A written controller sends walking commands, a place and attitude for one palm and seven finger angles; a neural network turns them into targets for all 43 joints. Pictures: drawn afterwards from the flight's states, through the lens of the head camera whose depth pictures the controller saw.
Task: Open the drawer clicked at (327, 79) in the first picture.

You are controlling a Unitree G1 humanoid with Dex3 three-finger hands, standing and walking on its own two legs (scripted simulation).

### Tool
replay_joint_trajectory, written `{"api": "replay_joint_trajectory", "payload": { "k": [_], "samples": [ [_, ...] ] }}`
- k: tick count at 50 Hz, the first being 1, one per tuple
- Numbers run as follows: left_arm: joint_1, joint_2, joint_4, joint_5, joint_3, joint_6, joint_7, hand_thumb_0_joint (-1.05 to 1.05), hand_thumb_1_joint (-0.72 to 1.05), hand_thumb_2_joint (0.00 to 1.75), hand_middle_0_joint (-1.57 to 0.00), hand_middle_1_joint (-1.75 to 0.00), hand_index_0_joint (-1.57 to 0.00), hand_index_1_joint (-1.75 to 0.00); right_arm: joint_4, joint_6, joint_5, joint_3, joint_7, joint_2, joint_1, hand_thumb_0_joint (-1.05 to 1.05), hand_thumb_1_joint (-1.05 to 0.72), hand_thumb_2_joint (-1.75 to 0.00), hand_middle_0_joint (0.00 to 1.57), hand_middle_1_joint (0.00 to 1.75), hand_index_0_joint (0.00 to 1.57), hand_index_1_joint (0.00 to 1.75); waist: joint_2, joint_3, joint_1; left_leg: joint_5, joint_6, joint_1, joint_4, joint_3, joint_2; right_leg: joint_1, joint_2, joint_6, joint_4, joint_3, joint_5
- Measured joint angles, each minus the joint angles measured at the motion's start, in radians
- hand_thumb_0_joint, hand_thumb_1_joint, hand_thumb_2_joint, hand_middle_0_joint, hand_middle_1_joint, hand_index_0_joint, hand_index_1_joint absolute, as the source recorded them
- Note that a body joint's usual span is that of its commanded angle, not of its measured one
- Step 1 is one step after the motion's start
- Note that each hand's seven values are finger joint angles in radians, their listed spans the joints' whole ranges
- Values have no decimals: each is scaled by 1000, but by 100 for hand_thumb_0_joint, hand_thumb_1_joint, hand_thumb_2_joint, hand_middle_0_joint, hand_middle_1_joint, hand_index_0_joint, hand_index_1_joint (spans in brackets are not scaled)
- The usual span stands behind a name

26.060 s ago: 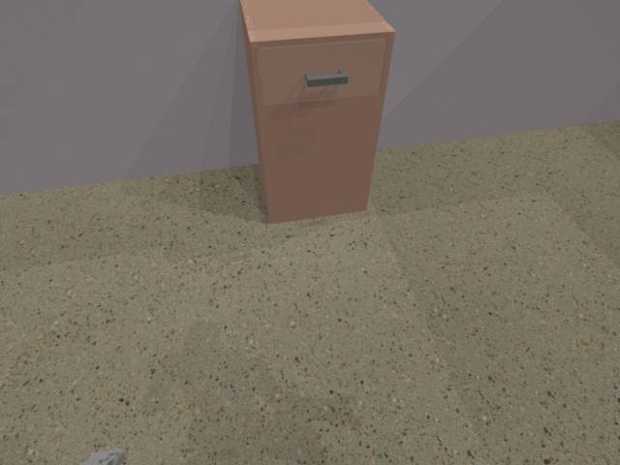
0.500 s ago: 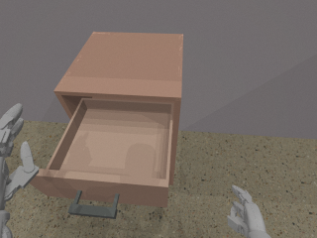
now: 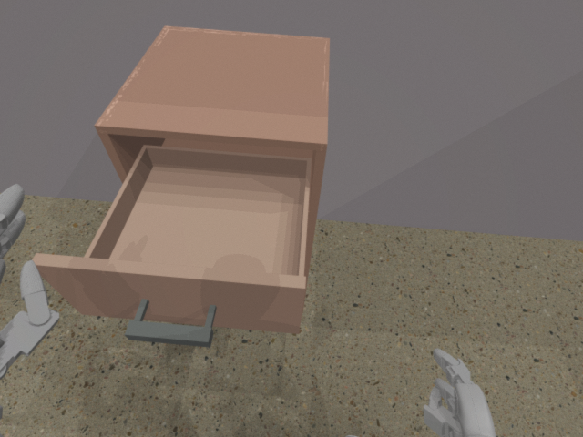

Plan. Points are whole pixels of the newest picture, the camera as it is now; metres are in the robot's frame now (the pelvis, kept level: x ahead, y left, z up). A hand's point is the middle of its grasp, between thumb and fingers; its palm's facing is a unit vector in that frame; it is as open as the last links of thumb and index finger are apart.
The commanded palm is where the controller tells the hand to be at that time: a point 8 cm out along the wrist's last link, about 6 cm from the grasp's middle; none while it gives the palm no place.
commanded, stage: step back with the hand held close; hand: left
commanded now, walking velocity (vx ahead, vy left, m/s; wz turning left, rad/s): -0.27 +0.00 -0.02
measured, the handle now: (174, 320) +0.29 +0.21 -0.08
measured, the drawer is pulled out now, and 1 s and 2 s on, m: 0.30 0.30 0.30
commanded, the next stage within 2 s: stop stepping back and stand still in 0.72 s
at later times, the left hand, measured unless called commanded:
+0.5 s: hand (12, 384) +0.14 +0.23 +0.17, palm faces +0.39 -0.81 -0.43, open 7.4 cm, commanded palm +0.07 +0.28 +0.19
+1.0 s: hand out of the picture +0.03 +0.19 +0.18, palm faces +0.34 -0.79 -0.50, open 7.4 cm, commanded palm -0.03 +0.24 +0.19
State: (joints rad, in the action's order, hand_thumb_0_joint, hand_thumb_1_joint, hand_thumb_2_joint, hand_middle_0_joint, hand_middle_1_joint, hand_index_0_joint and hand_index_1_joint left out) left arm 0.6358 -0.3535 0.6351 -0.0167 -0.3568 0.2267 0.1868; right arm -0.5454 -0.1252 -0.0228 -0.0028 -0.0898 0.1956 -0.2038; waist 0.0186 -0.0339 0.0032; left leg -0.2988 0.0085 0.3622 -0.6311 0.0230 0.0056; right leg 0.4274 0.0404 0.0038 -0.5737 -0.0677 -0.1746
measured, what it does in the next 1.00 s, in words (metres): walks backwards: right foot, then left foot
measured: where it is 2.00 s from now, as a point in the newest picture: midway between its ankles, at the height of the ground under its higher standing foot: outside the picture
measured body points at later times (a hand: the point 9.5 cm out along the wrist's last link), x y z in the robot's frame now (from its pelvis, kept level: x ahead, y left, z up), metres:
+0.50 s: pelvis -0.06 +0.00 -0.01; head -0.05 +0.02 +0.44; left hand +0.11 +0.27 +0.20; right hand +0.09 -0.24 -0.08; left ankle +0.02 +0.13 -0.73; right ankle +0.00 -0.12 -0.71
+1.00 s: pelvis -0.16 -0.04 -0.01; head -0.13 -0.03 +0.44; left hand +0.00 +0.23 +0.21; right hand +0.02 -0.26 -0.08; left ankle -0.12 +0.13 -0.72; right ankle -0.10 -0.12 -0.73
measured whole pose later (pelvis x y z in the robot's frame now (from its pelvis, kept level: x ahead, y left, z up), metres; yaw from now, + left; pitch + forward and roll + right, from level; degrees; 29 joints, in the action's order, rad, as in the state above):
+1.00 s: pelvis -0.16 -0.04 -0.01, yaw +0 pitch -1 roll +1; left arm 0.66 -0.42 0.68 -0.04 -0.42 0.24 0.14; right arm -0.59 -0.17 0.01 0.00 -0.03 0.17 -0.18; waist 0.05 -0.08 0.01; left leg -0.31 0.05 0.34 -0.65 -0.03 0.09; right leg 0.38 -0.01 0.01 -0.63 -0.06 -0.24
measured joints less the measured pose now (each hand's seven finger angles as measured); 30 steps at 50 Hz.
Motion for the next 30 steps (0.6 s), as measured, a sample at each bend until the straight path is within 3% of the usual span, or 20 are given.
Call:
{"api": "replay_joint_trajectory", "payload": {
  "k": [5, 9, 12, 16, 18, 21, 23, 25, 29, 30],
  "samples": [
    [-22, 8, -4, 15, 9, 5, 13, 1, 89, 90, -21, -30, -21, -30, -15, -3, -12, -6, -2, 9, -11, 2, -90, -90, 20, 30, 20, 30, 5, 9, -5, 21, -7, 16, -5, -7, 4, 11, -6, 3, 11, 8, 24],
    [-26, -10, -23, 20, -6, 4, 23, 1, 89, 90, -21, -30, -21, -30, -13, -12, -12, -3, -3, 6, -27, 2, -90, -90, 20, 30, 20, 30, 1, 13, -26, 36, -2, 31, -5, -1, 10, 28, -21, 3, -4, 16, -40],
    [-21, -34, -17, 11, -25, 6, 19, 1, 89, 90, -21, -30, -21, -30, -7, -25, -5, -1, 4, 0, -39, 2, -90, -90, 20, 30, 20, 30, 18, 5, -34, 38, 1, 45, -24, -4, 0, 37, -16, 6, 0, 27, 54],
    [-30, -26, -12, 21, -16, 18, 21, 1, 89, 90, -21, -30, -21, -30, -34, -24, -16, 3, 11, 10, -38, 2, -90, -90, 20, 30, 20, 30, 24, 7, -32, -89, -12, 79, -77, -6, -9, 54, -11, 12, 1, 32, 65],
    [-30, -21, -1, 23, -14, 21, 24, 1, 89, 90, -21, -30, -21, -30, -50, -17, -22, 2, 10, 16, -32, 2, -90, -90, 20, 30, 20, 30, 34, 6, -33, -66, -17, 80, -64, -11, -14, 60, -6, 9, 4, 36, 74],
    [-26, -19, 4, 23, -19, 29, 25, 1, 89, 90, -21, -30, -21, -30, -59, -28, -29, 7, 4, 19, -28, 2, -90, -90, 20, 30, 20, 30, 11, 2, -41, 92, -11, 91, -46, -3, 9, 92, -34, 2, -83, 42, -81],
    [-23, -31, -6, 15, -29, 30, 23, 1, 89, 90, -21, -30, -21, -30, -65, -41, -26, 15, 3, -1, -34, 2, -90, -90, 20, 30, 20, 30, 4, 6, -47, 81, 0, 95, -49, 10, 17, 87, -64, 0, -189, 65, -207],
    [-13, -41, -11, -2, -36, 25, 17, 1, 89, 90, -21, -30, -21, -30, -75, -52, -23, 14, 8, -23, -42, 2, -90, -90, 20, 30, 20, 30, 4, 18, -41, 83, 9, 93, -33, 16, 23, 30, -77, -3, -184, 66, -250],
    [-24, -33, -14, -20, -28, 23, -19, 1, 89, 90, -21, -30, -21, -30, -95, -64, -3, -7, 32, -28, -19, 2, -90, -90, 20, 30, 20, 30, -27, -2, -11, 96, 19, 87, -14, 19, 63, -65, -95, 10, -27, 32, -43],
    [-36, -34, -14, -20, -20, 25, -28, 1, 89, 90, -21, -30, -21, -30, -97, -63, 6, -9, 38, -28, -14, 2, -90, -90, 20, 30, 20, 30, -24, -5, -8, 19, 15, 101, -39, 21, 59, -62, -93, 22, -20, 28, -28]
  ]
}}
